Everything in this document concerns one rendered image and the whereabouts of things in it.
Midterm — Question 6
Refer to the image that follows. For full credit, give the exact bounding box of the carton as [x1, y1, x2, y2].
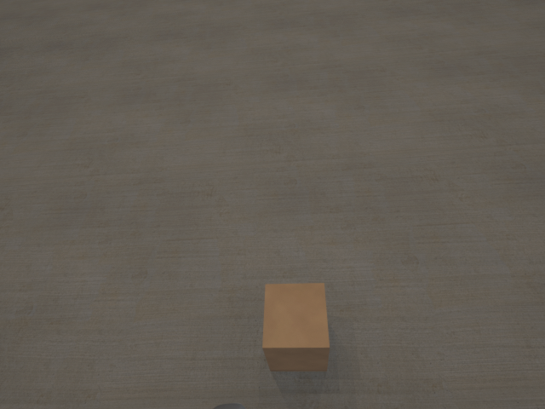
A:
[262, 283, 330, 372]

